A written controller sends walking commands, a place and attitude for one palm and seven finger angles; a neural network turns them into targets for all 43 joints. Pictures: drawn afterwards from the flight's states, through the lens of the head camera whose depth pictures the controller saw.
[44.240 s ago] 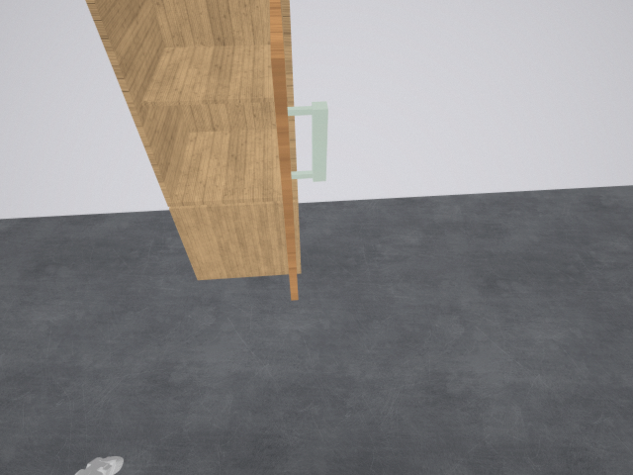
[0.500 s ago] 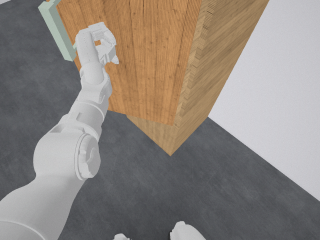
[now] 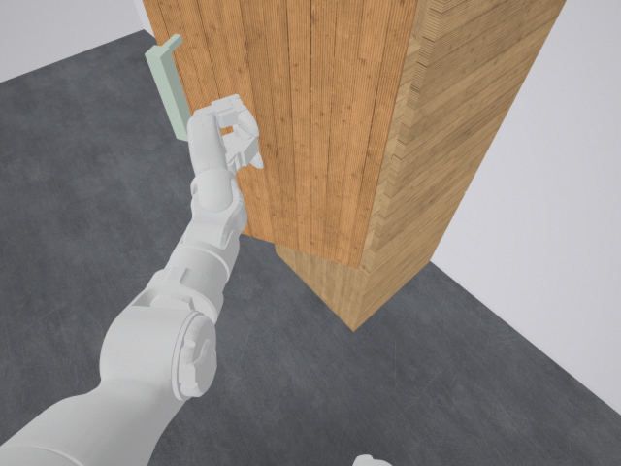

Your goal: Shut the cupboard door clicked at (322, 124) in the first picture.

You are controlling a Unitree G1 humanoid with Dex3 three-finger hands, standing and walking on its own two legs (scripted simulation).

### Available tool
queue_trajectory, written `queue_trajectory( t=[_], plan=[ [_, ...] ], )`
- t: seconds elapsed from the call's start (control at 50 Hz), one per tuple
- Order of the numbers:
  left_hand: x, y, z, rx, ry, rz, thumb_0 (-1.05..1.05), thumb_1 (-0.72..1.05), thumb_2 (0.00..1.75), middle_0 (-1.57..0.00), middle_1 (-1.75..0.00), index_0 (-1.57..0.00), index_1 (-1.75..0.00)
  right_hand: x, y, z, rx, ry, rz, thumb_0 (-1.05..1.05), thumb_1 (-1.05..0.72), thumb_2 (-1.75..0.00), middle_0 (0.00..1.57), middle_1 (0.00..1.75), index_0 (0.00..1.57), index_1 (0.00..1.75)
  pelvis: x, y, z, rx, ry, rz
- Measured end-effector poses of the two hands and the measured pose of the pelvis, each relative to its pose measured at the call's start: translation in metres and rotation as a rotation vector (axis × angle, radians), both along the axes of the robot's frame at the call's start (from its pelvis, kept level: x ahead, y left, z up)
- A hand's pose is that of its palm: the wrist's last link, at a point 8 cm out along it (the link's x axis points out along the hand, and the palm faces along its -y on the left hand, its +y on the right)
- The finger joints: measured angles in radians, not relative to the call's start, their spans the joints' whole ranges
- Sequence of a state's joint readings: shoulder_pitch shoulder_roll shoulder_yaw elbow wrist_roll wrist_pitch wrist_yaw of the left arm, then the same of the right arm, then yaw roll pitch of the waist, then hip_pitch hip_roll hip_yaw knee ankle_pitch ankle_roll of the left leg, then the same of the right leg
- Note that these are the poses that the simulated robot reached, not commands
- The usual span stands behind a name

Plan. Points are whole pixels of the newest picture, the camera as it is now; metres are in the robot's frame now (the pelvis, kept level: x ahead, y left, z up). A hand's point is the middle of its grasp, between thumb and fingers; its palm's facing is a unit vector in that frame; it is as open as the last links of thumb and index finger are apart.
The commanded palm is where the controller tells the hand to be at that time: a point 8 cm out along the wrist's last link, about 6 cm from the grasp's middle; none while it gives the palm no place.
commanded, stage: draw the hand back to the body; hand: left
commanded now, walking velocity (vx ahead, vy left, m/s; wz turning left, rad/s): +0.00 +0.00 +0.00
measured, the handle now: (180, 89) +0.64 +0.16 +0.11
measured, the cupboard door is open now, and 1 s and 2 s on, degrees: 29 29 29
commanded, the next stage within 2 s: step back with the hand held close in 1.48 s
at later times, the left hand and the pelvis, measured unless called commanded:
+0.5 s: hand (153, 236) +0.34 +0.13 +0.16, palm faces +0.10 -0.99 -0.12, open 3.1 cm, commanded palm +0.30 +0.19 +0.16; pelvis -0.01 +0.00 +0.03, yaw +0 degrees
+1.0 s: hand out of the picture +0.21 +0.26 +0.19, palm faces +0.39 -0.84 -0.37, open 5.3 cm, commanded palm +0.16 +0.30 +0.20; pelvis +0.01 +0.01 +0.04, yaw +1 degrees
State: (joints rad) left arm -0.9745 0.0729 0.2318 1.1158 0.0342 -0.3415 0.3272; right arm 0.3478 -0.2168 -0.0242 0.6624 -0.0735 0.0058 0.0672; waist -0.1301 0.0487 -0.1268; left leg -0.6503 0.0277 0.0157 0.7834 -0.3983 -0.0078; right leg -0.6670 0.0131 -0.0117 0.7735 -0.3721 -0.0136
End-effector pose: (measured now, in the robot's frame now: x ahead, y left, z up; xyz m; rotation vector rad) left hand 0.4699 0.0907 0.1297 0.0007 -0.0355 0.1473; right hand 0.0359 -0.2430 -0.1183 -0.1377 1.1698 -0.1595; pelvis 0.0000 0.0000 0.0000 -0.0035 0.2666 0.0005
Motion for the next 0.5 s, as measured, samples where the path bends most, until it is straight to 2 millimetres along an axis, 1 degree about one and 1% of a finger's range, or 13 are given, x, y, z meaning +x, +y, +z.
queue_trajectory(
  t=[0.06, 0.14, 0.22, 0.3, 0.42, 0.5],
  plan=[
    [-0.012, 0.016, 0.001, 0.019, -0.016, 0.011, 0.01, 0.9, 0.9, -1.3, -1.5, -1.3, -1.5, -0.006, 0.001, 0.002, 0.015, -0.005, -0.021, 0.01, -0.91, -0.9, 0.2, 0.29, 0.2, 0.3, 0.0, 0.0, 0.003, 0.003, -0.021, -0.015],
    [-0.038, 0.042, -0.003, 0.022, -0.001, 0.032, 0.01, 0.9, 0.9, -1.3, -1.5, -1.29, -1.5, -0.011, 0.001, 0.005, 0.022, -0.007, -0.04, 0.01, -0.91, -0.9, 0.21, 0.3, 0.2, 0.3, 0.0, 0.0, 0.009, 0.001, -0.066, -0.021],
    [-0.069, 0.061, 0.002, 0.016, -0.025, 0.029, 0.02, 0.9, 0.9, -1.3, -1.5, -1.29, -1.5, -0.004, -0.003, 0.011, 0.004, -0.041, -0.033, 0.01, -0.91, -0.9, 0.21, 0.3, 0.2, 0.3, -0.002, 0.0, 0.014, -0.004, -0.114, -0.012],
    [-0.096, 0.069, 0.012, 0.021, -0.048, 0.005, 0.02, 0.9, 0.9, -1.3, -1.5, -1.3, -1.5, 0.018, -0.006, 0.019, -0.018, -0.118, -0.005, 0.01, -0.91, -0.9, 0.2, 0.3, 0.2, 0.3, -0.006, 0.001, 0.017, -0.005, -0.157, -0.001],
    [-0.13, 0.083, 0.024, 0.015, -0.036, -0.009, 0.02, 0.9, 0.9, -1.28, -1.48, -1.27, -1.47, 0.069, 0.0, 0.039, -0.026, -0.298, 0.035, 0.01, -0.91, -0.9, 0.2, 0.29, 0.19, 0.3, -0.011, 0.003, 0.022, 0.0, -0.212, -0.002],
    [-0.158, 0.095, 0.034, 0.13, -0.06, -0.046, 0.01, 0.9, 0.9, -1.22, -1.41, -1.21, -1.41, 0.103, 0.011, 0.06, -0.012, -0.41, 0.047, 0.01, -0.91, -0.9, 0.2, 0.29, 0.19, 0.3, -0.011, 0.003, 0.028, 0.006, -0.256, -0.005]
  ],
)
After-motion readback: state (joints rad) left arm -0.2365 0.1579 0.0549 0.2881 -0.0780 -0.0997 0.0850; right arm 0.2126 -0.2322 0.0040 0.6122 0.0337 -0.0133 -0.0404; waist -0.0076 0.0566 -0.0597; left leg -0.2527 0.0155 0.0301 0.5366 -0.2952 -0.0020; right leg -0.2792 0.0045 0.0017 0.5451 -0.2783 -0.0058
